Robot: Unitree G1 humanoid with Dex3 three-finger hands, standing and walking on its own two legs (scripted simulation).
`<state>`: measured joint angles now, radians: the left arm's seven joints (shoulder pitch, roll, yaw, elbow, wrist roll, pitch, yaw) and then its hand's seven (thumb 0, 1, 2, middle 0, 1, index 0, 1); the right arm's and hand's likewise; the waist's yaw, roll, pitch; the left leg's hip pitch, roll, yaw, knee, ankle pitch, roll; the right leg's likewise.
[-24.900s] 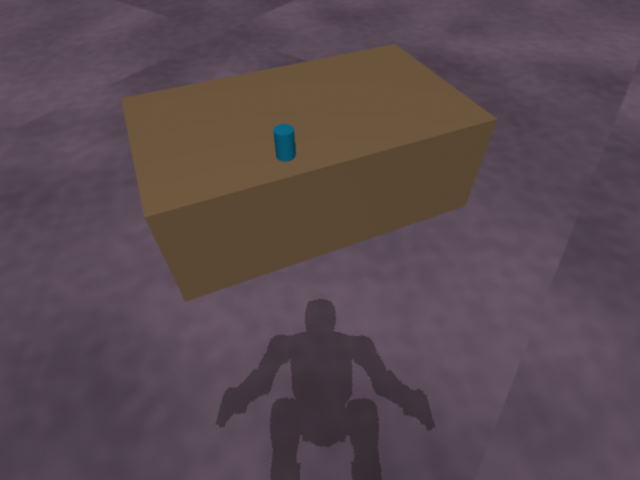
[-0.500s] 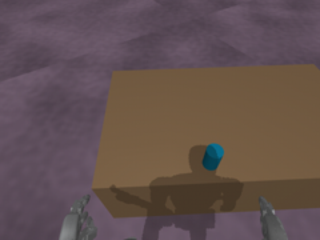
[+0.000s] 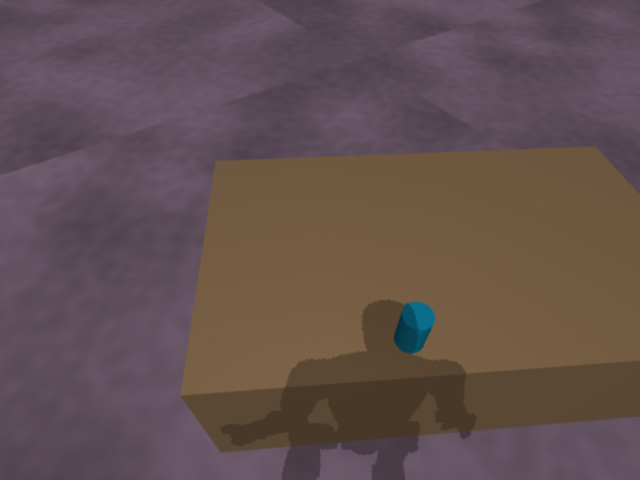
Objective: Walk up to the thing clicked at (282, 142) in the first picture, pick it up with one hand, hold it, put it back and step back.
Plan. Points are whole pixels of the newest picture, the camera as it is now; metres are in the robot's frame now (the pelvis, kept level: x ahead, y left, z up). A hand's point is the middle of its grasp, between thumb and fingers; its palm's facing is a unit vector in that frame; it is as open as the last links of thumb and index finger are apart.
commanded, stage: stand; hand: right
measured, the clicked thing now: (413, 328) +0.46 -0.18 -0.26
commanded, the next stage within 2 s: none
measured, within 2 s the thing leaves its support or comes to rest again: neither
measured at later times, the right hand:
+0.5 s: hand out of the picture +0.05 -0.24 -0.14, palm faces +0.00 +0.94 -0.35, open 7.4 cm
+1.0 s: hand out of the picture +0.06 -0.24 -0.14, palm faces +0.00 +0.93 -0.36, open 7.4 cm
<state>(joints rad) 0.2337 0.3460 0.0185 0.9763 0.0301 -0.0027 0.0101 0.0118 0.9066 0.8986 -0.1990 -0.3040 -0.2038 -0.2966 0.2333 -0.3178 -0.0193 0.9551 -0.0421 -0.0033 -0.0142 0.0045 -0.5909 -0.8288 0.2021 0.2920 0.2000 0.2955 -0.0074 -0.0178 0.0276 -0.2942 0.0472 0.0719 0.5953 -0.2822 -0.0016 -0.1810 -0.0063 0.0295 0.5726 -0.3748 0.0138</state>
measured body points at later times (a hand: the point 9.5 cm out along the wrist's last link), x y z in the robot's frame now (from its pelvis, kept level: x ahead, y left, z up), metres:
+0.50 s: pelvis -0.01 +0.01 +0.02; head -0.01 +0.02 +0.47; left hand +0.05 +0.30 -0.13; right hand +0.05 -0.29 -0.12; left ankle +0.02 +0.12 -0.73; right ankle -0.04 -0.13 -0.73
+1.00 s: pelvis +0.00 +0.01 +0.02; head +0.00 +0.03 +0.47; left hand +0.06 +0.30 -0.13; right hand +0.06 -0.29 -0.11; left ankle +0.02 +0.12 -0.73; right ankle -0.04 -0.13 -0.73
